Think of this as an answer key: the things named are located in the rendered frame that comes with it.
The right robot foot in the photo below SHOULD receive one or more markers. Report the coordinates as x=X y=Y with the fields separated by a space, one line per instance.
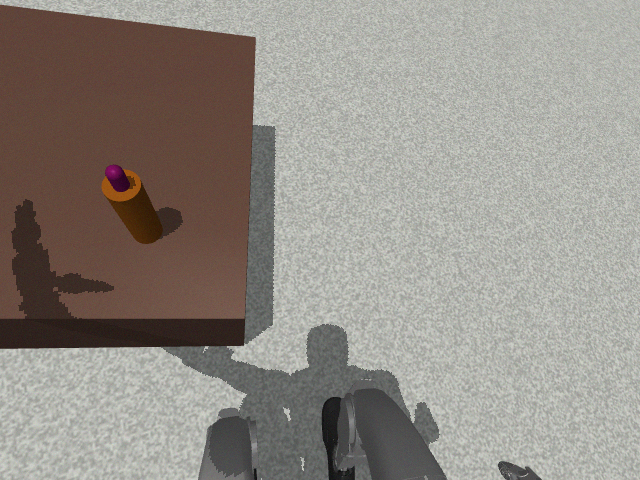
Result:
x=330 y=414

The bottle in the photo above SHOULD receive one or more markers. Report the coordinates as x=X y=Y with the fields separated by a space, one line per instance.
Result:
x=127 y=195

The right robot hand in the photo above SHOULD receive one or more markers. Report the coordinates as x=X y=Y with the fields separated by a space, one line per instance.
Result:
x=513 y=472

